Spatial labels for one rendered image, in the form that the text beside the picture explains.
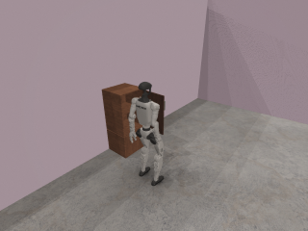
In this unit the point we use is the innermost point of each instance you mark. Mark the robot right forearm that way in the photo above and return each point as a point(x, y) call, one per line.
point(156, 132)

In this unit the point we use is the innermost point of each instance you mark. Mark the left robot hand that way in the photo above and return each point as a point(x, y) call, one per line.
point(132, 134)

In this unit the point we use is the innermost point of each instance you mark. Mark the robot left forearm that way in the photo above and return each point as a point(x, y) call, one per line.
point(131, 124)

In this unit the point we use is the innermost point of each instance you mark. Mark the left robot shin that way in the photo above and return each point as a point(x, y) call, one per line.
point(144, 159)

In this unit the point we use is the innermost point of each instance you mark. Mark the robot left upper arm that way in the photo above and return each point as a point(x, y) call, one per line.
point(133, 108)

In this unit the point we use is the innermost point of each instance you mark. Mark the right robot thigh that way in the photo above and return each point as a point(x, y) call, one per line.
point(152, 139)

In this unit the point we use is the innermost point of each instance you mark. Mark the right robot hand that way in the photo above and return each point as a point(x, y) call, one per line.
point(160, 147)

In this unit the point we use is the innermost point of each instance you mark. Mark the cupboard door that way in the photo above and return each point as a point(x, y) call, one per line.
point(159, 99)

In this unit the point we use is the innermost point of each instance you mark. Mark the robot right upper arm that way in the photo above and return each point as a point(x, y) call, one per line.
point(155, 107)

